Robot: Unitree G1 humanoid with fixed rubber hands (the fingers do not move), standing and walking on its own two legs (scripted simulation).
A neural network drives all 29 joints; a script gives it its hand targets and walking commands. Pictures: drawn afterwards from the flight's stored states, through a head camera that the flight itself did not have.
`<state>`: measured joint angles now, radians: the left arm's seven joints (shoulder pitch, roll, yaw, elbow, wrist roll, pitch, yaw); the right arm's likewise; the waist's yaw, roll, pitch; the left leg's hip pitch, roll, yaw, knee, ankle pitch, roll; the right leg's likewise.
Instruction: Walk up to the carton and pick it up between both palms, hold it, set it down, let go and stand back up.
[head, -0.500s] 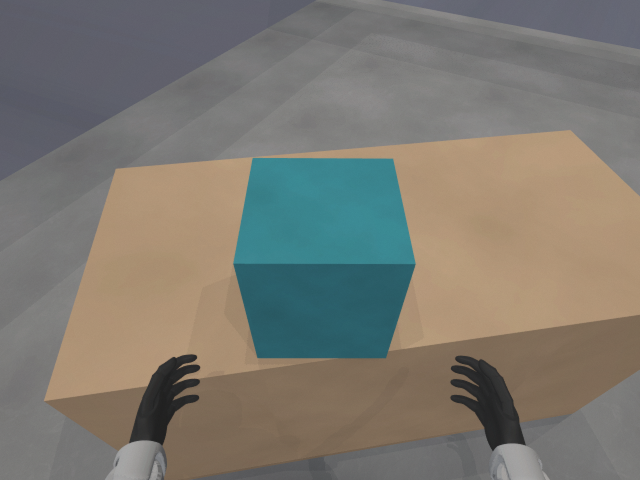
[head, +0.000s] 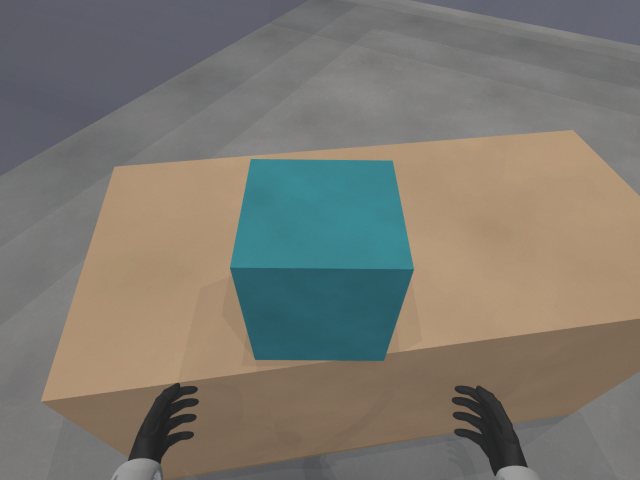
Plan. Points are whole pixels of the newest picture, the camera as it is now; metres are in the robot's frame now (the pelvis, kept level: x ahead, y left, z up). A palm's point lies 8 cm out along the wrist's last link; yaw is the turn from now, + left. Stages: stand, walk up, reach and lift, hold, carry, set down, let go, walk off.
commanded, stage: set down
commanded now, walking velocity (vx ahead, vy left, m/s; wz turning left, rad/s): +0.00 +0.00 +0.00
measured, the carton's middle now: (320, 264) +0.41 +0.02 -0.01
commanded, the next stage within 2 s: let go in 0.38 s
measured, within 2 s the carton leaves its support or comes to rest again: neither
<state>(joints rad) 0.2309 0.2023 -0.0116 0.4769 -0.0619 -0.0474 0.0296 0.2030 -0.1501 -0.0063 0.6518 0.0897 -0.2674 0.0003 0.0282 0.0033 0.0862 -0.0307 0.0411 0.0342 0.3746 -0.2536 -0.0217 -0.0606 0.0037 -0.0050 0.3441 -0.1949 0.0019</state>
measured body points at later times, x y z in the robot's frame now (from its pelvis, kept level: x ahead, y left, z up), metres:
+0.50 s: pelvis -0.01 +0.00 +0.00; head +0.00 +0.01 +0.45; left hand +0.16 +0.23 -0.09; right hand +0.15 -0.22 -0.09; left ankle -0.03 +0.13 -0.75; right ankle +0.00 -0.12 -0.75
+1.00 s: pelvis -0.01 +0.00 +0.00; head +0.00 +0.00 +0.45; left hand +0.16 +0.23 -0.09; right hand +0.14 -0.23 -0.11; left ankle -0.03 +0.13 -0.75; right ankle +0.00 -0.12 -0.75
